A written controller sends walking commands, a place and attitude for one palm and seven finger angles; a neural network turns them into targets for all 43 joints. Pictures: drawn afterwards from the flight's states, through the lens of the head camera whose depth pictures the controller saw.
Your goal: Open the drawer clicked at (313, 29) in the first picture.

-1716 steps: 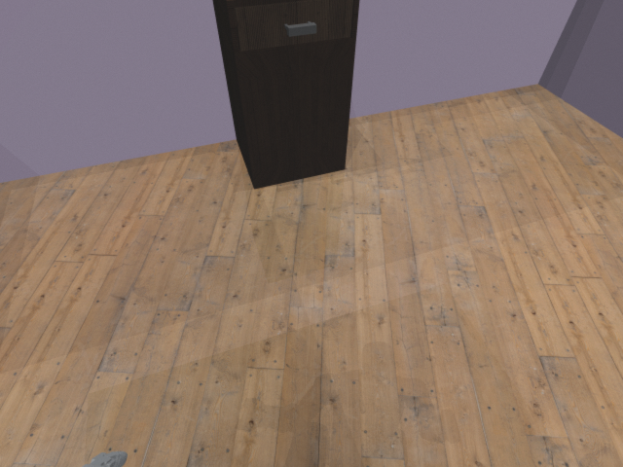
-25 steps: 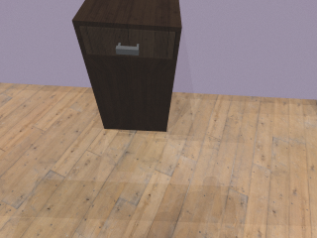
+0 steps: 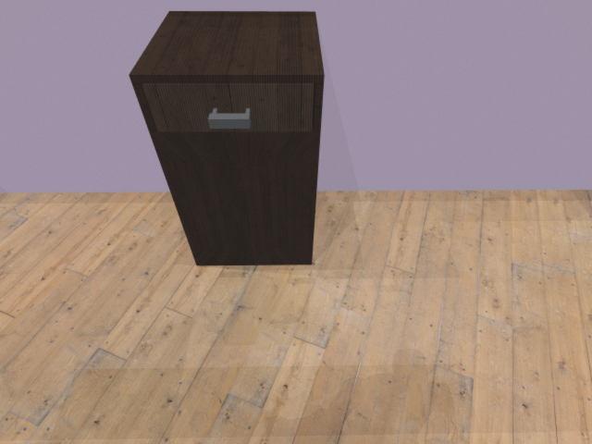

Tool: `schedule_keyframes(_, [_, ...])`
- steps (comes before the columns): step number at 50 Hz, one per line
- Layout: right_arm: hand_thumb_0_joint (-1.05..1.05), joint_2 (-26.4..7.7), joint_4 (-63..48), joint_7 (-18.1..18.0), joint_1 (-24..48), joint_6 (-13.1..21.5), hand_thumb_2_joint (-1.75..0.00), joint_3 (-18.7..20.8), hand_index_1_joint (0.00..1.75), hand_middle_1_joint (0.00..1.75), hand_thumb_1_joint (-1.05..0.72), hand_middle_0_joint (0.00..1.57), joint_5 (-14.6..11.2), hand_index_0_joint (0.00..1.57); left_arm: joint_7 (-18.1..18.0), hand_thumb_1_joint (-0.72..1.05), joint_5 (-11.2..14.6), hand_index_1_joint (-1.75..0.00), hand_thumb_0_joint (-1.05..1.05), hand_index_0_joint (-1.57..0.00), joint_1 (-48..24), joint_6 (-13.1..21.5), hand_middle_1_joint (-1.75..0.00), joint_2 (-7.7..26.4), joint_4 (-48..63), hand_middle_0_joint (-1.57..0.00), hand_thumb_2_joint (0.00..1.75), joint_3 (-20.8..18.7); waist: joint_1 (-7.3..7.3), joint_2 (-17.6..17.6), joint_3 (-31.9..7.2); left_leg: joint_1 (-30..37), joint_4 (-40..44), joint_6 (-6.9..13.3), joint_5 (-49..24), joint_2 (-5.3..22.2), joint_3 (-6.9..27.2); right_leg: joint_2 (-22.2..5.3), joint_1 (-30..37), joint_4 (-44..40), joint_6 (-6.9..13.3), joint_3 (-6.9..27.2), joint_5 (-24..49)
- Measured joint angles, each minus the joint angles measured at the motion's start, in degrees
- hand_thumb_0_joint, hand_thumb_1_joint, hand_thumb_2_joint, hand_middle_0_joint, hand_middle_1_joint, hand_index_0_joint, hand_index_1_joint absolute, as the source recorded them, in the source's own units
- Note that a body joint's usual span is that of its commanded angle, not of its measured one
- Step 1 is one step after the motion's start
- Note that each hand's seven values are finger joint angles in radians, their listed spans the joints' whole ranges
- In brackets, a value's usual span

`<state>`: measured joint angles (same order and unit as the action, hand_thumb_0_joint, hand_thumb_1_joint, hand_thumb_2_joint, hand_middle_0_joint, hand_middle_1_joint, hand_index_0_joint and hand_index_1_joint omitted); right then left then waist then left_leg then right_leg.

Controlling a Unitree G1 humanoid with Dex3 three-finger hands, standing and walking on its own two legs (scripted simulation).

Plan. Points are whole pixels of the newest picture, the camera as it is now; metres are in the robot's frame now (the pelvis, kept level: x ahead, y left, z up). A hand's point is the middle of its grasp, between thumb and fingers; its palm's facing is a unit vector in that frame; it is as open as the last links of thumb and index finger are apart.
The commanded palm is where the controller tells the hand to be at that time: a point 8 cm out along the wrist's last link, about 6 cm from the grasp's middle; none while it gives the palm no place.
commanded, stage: let the arm hang, fingers relaxed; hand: left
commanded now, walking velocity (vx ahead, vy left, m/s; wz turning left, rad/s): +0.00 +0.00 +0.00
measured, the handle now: (230, 116) +0.88 +0.22 -0.04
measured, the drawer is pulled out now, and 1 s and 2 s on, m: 0.00 0.00 0.00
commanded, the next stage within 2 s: look to check the result in 0.06 s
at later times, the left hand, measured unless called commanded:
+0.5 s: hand out of the picture +0.08 +0.22 -0.16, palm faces -0.02 -0.94 -0.33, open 7.4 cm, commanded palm none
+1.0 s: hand out of the picture +0.07 +0.17 -0.18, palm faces +0.03 -0.97 -0.23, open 7.4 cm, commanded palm none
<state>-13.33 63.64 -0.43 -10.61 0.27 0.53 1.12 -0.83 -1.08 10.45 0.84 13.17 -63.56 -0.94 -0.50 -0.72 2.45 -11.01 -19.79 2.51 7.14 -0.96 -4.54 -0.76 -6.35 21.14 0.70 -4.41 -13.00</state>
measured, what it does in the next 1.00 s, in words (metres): shifts its weight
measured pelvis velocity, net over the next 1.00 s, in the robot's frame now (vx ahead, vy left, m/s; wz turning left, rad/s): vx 0.06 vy -0.02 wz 0.01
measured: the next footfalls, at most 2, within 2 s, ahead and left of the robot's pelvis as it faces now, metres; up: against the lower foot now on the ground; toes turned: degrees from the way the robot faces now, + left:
left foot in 1.12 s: +0.16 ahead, +0.11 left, +0.00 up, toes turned +8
right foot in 1.52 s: +0.42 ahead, -0.12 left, +0.00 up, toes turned +2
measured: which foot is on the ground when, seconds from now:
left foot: down 0.00-0.92, up 0.94-1.00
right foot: down 0.00-1.00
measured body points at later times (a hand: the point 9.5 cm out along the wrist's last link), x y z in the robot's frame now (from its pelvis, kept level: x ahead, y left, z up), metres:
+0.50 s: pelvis +0.02 -0.02 +0.00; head +0.05 -0.02 +0.45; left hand +0.08 +0.27 -0.14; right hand +0.09 -0.29 -0.14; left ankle +0.04 +0.09 -0.75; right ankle -0.01 -0.11 -0.75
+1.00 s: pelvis +0.06 -0.02 -0.01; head +0.07 -0.02 +0.44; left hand +0.07 +0.23 -0.16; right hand +0.09 -0.27 -0.16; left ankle +0.05 +0.09 -0.73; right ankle -0.01 -0.11 -0.75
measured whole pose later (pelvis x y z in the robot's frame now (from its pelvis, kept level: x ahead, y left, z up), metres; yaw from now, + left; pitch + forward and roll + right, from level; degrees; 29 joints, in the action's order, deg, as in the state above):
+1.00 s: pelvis +0.06 -0.02 -0.01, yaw +1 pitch -1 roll -1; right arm -12.3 64.8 0.2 -12.8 -1.3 0.1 1.7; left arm -0.5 -1.2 14.3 1.4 12.1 -64.8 -1.4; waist 0.1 -0.6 1.9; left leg -13.8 -36.1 -0.7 23.5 2.6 -3.8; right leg 2.1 -0.7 20.8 3.1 -5.6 -18.9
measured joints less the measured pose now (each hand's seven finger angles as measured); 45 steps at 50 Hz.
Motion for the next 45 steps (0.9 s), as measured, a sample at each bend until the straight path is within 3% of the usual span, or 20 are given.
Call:
schedule_keyframes(11, [0.0, -2.8, 0.5, -0.1, 1.2, 0.0, -0.9, 0.0, 0.3, 0.3, -0.91, 0.2, -0.1, 0.2, 0.3, 0.9, 0.2, -0.3, 0.0, -0.2, -1.5, 0.1, -0.3, 1.8, -0.7, -0.21, 0.9, -0.1, -0.25, 0.5, 1.1, 1.0, 1.2, -0.7, 0.1, 0.5, 0.2, 0.7, 1.5, -2.3, 0.5, -0.1, 0.4])
schedule_keyframes(26, [0.0, -3.7, 0.2, 0.1, 3.7, -0.1, -0.9, -0.4, 0.3, 0.3, -0.91, 0.2, -0.2, 0.2, 0.1, 0.9, 0.3, -0.3, 0.0, -0.2, -2.2, 0.3, -0.3, 3.8, -1.5, -0.21, 0.9, -0.1, 0.19, -0.1, 1.1, 2.6, 2.3, -1.5, 0.8, 1.1, 0.2, 1.4, 3.4, -4.3, 1.1, 0.0, 0.1])
schedule_keyframes(39, [0.0, -4.1, -0.2, 0.1, 4.6, -0.1, -0.9, -0.5, 0.3, 0.3, -0.91, 0.2, -0.1, 0.2, 0.0, 0.9, 0.4, -0.3, 0.0, -0.2, -3.1, 0.5, -0.3, 3.5, -0.9, -0.21, 0.9, 0.1, 0.19, -0.1, 0.7, 3.7, 2.8, -2.3, 1.3, 1.6, 0.2, 1.9, 4.6, -5.1, 1.7, 0.2, -0.2])
schedule_keyframes(45, [0.0, -2.1, 0.4, 0.2, 2.0, -0.8, -0.9, -0.7, 0.3, 0.29, -0.91, 0.2, 0.5, 0.2, -0.2, 0.9, 0.3, -0.3, 0.0, -0.2, -0.9, 0.1, -0.3, 1.4, -1.1, -0.2, 0.9, 0.3, -0.04, -0.2, -0.6, 2.4, -1.9, -2.7, 4.6, 2.2, 0.5, 2.4, 4.4, -2.6, 2.1, -0.1, -2.6])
